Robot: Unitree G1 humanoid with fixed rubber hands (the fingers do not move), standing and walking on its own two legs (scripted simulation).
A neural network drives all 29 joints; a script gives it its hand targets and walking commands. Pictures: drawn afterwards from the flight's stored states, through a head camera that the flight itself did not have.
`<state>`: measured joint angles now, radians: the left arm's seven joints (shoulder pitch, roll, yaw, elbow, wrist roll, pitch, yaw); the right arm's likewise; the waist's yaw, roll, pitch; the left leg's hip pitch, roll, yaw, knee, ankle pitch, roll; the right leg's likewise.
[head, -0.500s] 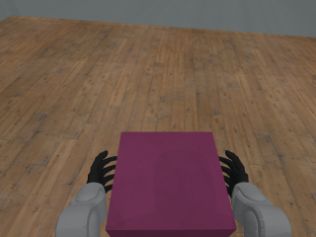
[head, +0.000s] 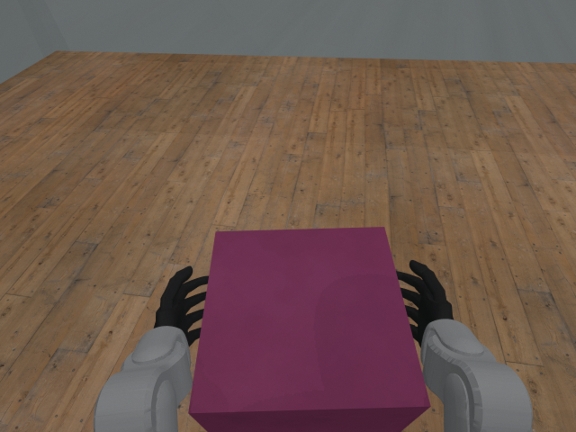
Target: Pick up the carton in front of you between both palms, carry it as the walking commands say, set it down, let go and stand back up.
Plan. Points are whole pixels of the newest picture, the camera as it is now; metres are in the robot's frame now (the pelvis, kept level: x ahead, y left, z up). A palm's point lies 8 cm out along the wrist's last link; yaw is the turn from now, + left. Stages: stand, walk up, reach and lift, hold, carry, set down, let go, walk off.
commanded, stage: carry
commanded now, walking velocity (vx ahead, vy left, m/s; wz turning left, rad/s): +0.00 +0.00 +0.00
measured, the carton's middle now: (302, 347) +0.25 +0.00 +0.03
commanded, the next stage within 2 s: hold in 1.64 s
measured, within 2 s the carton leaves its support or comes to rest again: neither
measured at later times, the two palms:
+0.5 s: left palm (170, 301) +0.28 +0.17 +0.09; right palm (408, 297) +0.28 -0.13 +0.09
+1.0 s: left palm (178, 322) +0.27 +0.17 +0.04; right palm (401, 319) +0.27 -0.13 +0.04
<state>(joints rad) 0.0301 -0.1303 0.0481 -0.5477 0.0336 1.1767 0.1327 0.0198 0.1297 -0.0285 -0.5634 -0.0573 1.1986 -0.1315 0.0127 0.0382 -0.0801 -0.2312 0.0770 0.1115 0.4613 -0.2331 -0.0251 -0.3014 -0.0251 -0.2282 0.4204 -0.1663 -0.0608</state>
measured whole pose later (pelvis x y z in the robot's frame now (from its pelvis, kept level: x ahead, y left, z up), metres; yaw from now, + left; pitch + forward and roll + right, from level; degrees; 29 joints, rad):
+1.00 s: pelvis +0.01 +0.02 +0.00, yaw +0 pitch +2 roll +0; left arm -0.09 -0.13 0.09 -0.05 0.18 0.91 0.05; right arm -0.08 0.13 -0.09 -0.06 -0.18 0.91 -0.05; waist 0.00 0.00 -0.11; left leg -0.20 0.04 0.13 0.49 -0.32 0.01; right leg -0.30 -0.07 -0.20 0.49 -0.22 -0.02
